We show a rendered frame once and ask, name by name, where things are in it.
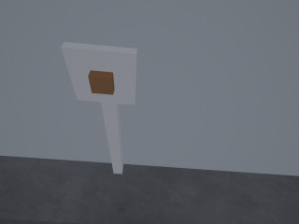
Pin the button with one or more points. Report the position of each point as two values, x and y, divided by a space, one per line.
101 82

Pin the panel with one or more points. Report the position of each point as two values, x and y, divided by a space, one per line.
80 60

